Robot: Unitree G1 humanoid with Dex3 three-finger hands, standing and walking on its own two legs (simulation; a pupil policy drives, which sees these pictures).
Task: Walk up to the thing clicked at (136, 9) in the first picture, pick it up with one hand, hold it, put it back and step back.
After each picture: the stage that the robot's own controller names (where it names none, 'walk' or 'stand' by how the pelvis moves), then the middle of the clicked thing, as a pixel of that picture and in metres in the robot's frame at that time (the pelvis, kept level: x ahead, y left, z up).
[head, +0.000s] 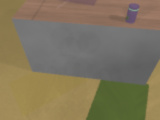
stand; (132, 13) +1.00 -0.31 -0.09
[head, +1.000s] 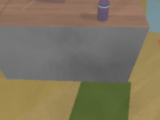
rise first; (103, 11) +0.93 -0.07 -0.06
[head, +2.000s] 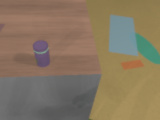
walk; (42, 54) +0.56 +0.21 -0.06
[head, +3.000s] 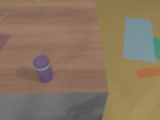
stand; (43, 69) +0.47 +0.21 -0.06
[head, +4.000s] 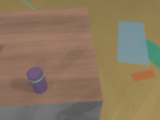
stand; (37, 81) +0.45 +0.22 -0.09
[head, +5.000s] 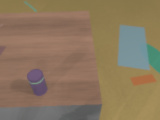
stand; (37, 82) +0.44 +0.22 -0.09
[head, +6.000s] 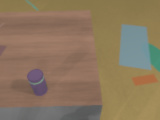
stand; (38, 82) +0.44 +0.22 -0.09
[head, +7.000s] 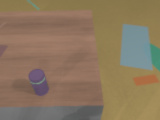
stand; (39, 82) +0.44 +0.22 -0.09
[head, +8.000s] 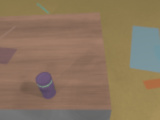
rise first; (46, 85) +0.42 +0.21 -0.09
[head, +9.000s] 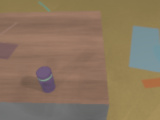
go down; (46, 80) +0.45 +0.21 -0.09
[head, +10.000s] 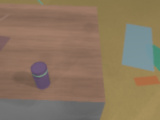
go down; (41, 76) +0.46 +0.20 -0.07
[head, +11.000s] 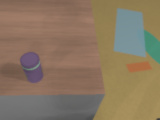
go down; (32, 68) +0.45 +0.19 -0.04
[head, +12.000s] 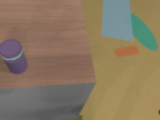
close in; (14, 57) +0.45 +0.21 -0.01
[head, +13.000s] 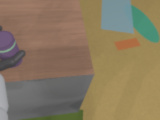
close; (7, 50) +0.47 +0.21 +0.02
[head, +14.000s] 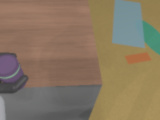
lift; (11, 74) +0.37 +0.23 +0.04
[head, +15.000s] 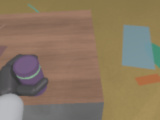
lift; (31, 76) +0.33 +0.17 +0.13
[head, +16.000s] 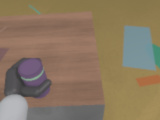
hold; (35, 79) +0.33 +0.16 +0.11
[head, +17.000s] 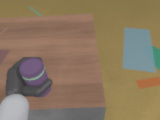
hold; (36, 78) +0.33 +0.16 +0.12
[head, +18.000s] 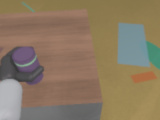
crouch; (29, 66) +0.39 +0.19 +0.11
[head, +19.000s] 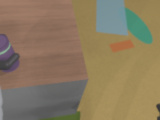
lower; (3, 54) +0.46 +0.22 +0.01
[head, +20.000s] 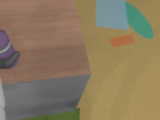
lower; (2, 51) +0.46 +0.21 +0.02
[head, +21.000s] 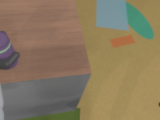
lower; (2, 51) +0.46 +0.21 +0.02
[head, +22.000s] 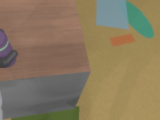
lower; (0, 50) +0.47 +0.22 +0.02
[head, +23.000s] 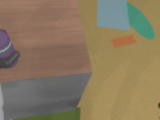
lower; (3, 50) +0.46 +0.21 +0.02
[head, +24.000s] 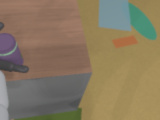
withdraw; (8, 53) +0.46 +0.20 +0.02
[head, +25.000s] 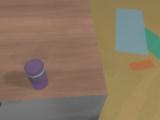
sink last; (37, 75) +0.42 +0.18 -0.03
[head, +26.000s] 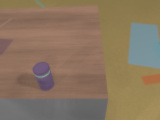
stand; (44, 76) +0.45 +0.21 -0.03
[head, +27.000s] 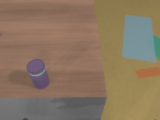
stand; (38, 74) +0.43 +0.20 -0.03
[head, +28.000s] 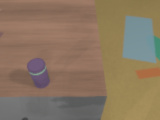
stand; (39, 73) +0.43 +0.20 -0.02
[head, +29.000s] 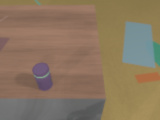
stand; (43, 77) +0.44 +0.20 -0.06
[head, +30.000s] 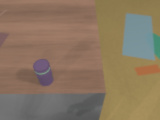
walk; (44, 73) +0.46 +0.20 -0.08
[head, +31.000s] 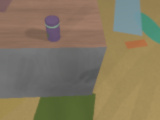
walk; (53, 29) +0.66 +0.17 -0.07
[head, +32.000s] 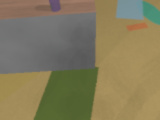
walk; (54, 1) +1.00 +0.25 -0.07
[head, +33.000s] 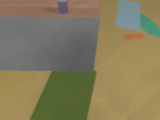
stand; (62, 4) +1.08 +0.18 -0.08
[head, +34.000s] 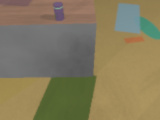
stand; (58, 11) +1.05 +0.19 -0.09
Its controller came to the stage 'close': yes
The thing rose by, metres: 0.22
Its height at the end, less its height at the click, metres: +0.00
